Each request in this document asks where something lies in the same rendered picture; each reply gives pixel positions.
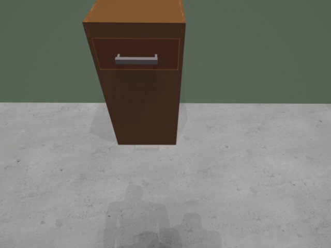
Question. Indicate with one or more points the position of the handle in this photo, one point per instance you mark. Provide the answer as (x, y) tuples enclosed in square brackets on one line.
[(137, 60)]

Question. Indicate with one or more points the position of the cabinet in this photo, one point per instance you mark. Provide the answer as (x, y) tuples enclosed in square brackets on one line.
[(143, 104)]

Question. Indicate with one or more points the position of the drawer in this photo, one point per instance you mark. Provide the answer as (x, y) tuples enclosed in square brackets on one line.
[(165, 48)]

